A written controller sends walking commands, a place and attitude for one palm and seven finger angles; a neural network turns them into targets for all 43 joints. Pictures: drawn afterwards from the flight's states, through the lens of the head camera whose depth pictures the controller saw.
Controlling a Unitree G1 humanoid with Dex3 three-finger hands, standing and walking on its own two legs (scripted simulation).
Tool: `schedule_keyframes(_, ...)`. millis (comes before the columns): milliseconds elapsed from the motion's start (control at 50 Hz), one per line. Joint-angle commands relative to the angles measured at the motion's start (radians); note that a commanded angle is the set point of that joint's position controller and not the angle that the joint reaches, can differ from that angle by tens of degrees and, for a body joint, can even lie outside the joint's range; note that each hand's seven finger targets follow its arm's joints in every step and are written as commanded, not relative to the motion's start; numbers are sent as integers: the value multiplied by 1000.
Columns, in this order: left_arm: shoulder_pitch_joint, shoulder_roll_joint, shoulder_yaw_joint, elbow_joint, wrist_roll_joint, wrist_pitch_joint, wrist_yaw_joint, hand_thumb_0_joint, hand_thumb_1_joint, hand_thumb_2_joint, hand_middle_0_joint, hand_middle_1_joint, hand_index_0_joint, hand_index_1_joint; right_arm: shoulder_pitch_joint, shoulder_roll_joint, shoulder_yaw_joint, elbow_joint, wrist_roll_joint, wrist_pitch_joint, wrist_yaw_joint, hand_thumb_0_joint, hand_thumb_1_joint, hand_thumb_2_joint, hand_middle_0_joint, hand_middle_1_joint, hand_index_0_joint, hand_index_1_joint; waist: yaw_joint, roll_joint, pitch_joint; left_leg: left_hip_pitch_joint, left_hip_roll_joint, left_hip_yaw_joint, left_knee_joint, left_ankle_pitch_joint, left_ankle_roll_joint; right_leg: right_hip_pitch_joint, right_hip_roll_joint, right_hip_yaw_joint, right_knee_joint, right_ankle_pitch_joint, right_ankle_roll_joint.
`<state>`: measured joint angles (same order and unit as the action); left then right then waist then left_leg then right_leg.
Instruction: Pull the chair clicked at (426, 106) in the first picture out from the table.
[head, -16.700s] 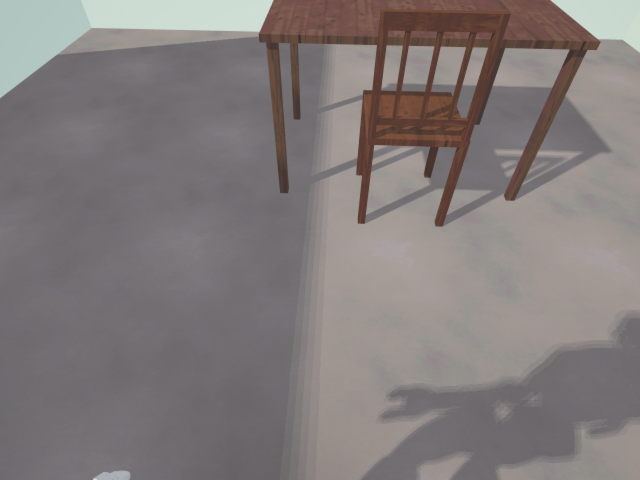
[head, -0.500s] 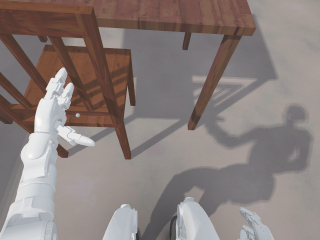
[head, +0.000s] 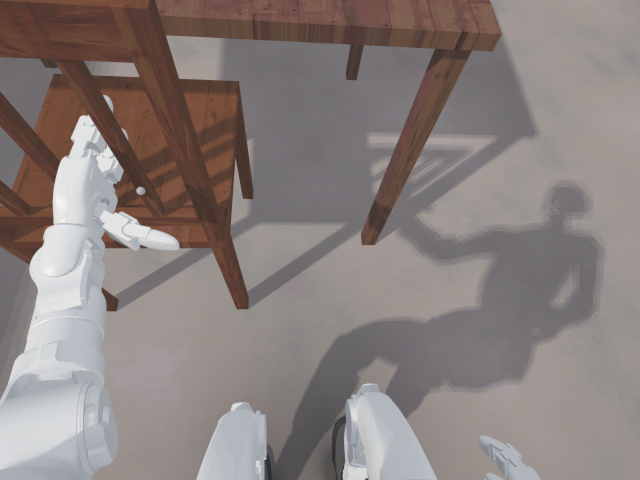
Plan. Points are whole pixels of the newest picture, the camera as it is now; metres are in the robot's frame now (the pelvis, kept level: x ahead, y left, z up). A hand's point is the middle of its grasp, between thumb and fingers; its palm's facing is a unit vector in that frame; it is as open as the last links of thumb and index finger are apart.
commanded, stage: push the fingers through the gap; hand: left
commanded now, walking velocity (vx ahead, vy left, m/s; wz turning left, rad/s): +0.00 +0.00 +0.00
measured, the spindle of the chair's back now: (38, 152) +0.51 +0.33 +0.03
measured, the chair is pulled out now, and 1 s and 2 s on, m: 0.00 0.00 0.03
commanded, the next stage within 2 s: hook a spindle and tug to test in 0.58 s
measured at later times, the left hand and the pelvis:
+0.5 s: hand (145, 179) +0.47 +0.20 +0.03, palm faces -0.02 -1.00 -0.04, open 16.9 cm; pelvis +0.00 +0.00 +0.00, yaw -1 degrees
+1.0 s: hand (146, 177) +0.47 +0.20 +0.03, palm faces -0.02 -1.00 -0.04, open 15.8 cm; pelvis +0.00 +0.00 +0.00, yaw +0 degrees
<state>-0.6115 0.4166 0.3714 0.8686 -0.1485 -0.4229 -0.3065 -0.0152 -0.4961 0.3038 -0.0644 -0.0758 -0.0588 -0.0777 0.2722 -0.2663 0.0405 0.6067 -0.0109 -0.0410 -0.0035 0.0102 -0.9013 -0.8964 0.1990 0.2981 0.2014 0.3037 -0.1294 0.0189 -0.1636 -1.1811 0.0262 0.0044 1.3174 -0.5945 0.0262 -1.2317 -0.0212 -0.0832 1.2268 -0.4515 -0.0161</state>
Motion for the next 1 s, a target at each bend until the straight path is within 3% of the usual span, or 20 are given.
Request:
schedule_keyframes(0, -381, 247, 41, -189, -2, -71, 3, 0, -500, 300, -60, -80, -60, -80, 119, -181, -69, -73, -5, -17, -6, 0, -900, -900, 200, 300, 200, 300, -6, 132, -492, 289, -14, -71, -175, 405, -18, 306, 26, 58, -117, 211, -17)
schedule_keyframes(140, -434, 242, 33, -134, 7, -71, 9, 0, -500, 300, -60, -80, -60, -80, 133, -180, -69, -63, -10, 2, -2, 0, -900, -900, 200, 300, 200, 300, -25, 127, -497, 287, -13, -71, -163, 423, -16, 297, 28, 58, -118, 227, -14)
schedule_keyframes(160, -451, 251, 43, -132, 5, -71, 11, 0, -500, 300, -60, -80, -60, -80, 136, -182, -69, -62, -11, 6, -2, 0, -900, -900, 200, 300, 200, 300, -31, 98, -499, 271, -12, -72, -160, 412, -12, 310, 29, 59, -120, 229, -12)
schedule_keyframes(180, -427, 276, 60, -131, 11, -74, 13, 0, -500, 300, -60, -80, -60, -80, 140, -185, -69, -69, -12, 9, -2, 0, -900, -900, 200, 300, 200, 300, -17, 97, -512, 268, -14, -73, -161, 422, -12, 325, 30, 61, -114, 236, -16)
schedule_keyframes(220, -397, 242, 41, -123, 13, -69, 10, 0, -500, 300, -60, -80, -60, -80, 137, -178, -68, -75, -11, 16, 5, 0, -900, -900, 200, 300, 200, 300, -12, 121, -517, 284, -14, -67, -166, 430, -15, 322, 31, 60, -119, 240, -16)
schedule_keyframes(260, -379, 287, 78, -140, 13, -69, 14, 0, -500, 300, -60, -80, -60, -80, 138, -181, -70, -82, -11, 24, 4, 0, -900, -900, 200, 300, 200, 300, -5, 99, -525, 261, -14, -62, -166, 428, -11, 360, 31, 67, -122, 256, -14)
schedule_keyframes(320, -388, 246, 42, -140, 13, -66, 16, 0, -500, 300, -60, -80, -60, -80, 136, -177, -67, -83, -8, 31, 7, 0, -900, -900, 200, 300, 200, 300, -16, 110, -490, 272, -11, -67, -176, 416, -13, 324, 32, 60, -125, 234, -14)
schedule_keyframes(340, -410, 249, 44, -154, 9, -69, 19, 0, -500, 300, -60, -80, -60, -80, 136, -177, -69, -81, -8, 31, 7, 0, -900, -900, 200, 300, 200, 300, -24, 96, -490, 263, -11, -64, -173, 403, -8, 334, 32, 63, -130, 234, -11)
schedule_keyframes(380, -396, 290, 77, -187, 7, -78, 23, 0, -500, 300, -60, -80, -60, -80, 135, -180, -69, -88, -9, 30, 4, 0, -900, -900, 200, 300, 200, 300, -9, 106, -524, 265, -13, -64, -171, 417, -9, 360, 34, 69, -123, 252, -15)
schedule_keyframes(440, -398, 248, 46, -177, 6, -82, 22, 0, -500, 300, -60, -80, -60, -80, 132, -175, -69, -79, -9, 30, 5, 0, -900, -900, 200, 300, 200, 300, -19, 117, -497, 274, -14, -60, -177, 401, -10, 345, 32, 68, -135, 236, -12)
schedule_keyframes(480, -397, 277, 64, -178, 6, -85, 21, 0, -500, 300, -60, -80, -60, -80, 135, -180, -69, -80, -9, 29, 1, 0, -900, -900, 200, 300, 200, 300, -17, 99, -502, 266, -13, -65, -178, 397, -9, 354, 34, 66, -131, 234, -14)
schedule_keyframes(500, -393, 268, 58, -185, 6, -87, 17, 0, -500, 300, -60, -80, -60, -80, 132, -177, -68, -80, -9, 27, 2, 0, -900, -900, 200, 300, 200, 300, -12, 124, -515, 272, -15, -60, -176, 402, -10, 360, 31, 70, -132, 240, -14)
schedule_keyframes(540, -388, 269, 59, -170, 5, -84, 13, 0, -500, 300, -60, -80, -60, -80, 135, -178, -69, -74, -9, 29, 0, 0, -900, -900, 200, 300, 200, 300, -17, 103, -500, 269, -12, -63, -179, 405, -10, 359, 32, 67, -135, 242, -13)
schedule_keyframes(600, -387, 224, 23, -154, 4, -83, 5, 0, -500, 300, -60, -80, -60, -80, 131, -177, -69, -71, -7, 27, 2, 0, -900, -900, 200, 300, 200, 300, -21, 135, -484, 306, -12, -70, -186, 409, -15, 311, 32, 57, -137, 217, -16)
schedule_keyframes(660, -424, 208, 5, -139, 2, -84, 9, 0, -500, 300, -60, -80, -60, -80, 127, -176, -68, -68, -7, 27, 1, 0, -900, -900, 200, 300, 200, 300, -32, 125, -464, 292, -13, -69, -184, 377, -13, 296, 31, 58, -142, 192, -14)
schedule_keyframes(700, -427, 246, 35, -118, 7, -89, 15, 0, -500, 300, -95, -190, -95, -190, 131, -183, -68, -63, -8, 27, -3, 0, -900, -900, 200, 300, 200, 300, -30, 103, -460, 283, -12, -75, -182, 381, -13, 294, 32, 55, -135, 192, -15)
schedule_keyframes(740, -464, 236, 20, -154, 12, -100, 17, 0, -500, 300, -130, -299, -130, -299, 127, -178, -67, -67, -12, 27, -1, 0, -900, -900, 200, 300, 200, 300, -26, 150, -497, 310, -13, -78, -180, 403, -18, 292, 29, 55, -126, 202, -16)
schedule_keyframes(820, -435, 239, 31, -146, 13, -99, 30, 0, -500, 300, -201, -518, -201, -518, 131, -180, -71, -69, -14, 31, 3, 0, -900, -900, 200, 300, 200, 300, -24, 133, -521, 327, -12, -79, -172, 441, -21, 299, 31, 54, -124, 228, -15)
schedule_keyframes(940, -449, 253, 38, -116, 18, -89, 23, 0, -500, 300, -306, -847, -306, -847, 126, -176, -63, -73, -11, 36, -1, 0, -900, -900, 200, 300, 200, 300, -29, 88, -480, 245, -16, -64, -171, 371, -8, 338, 31, 66, -133, 212, -13)
schedule_keyframes(980, -442, 238, 26, -129, 11, -89, 16, 0, -444, 324, -342, -957, -342, -957, 124, -174, -63, -81, -11, 35, -1, 0, -900, -900, 200, 300, 200, 300, -30, 113, -496, 264, -16, -66, -172, 393, -8, 334, 32, 65, -130, 228, -16)
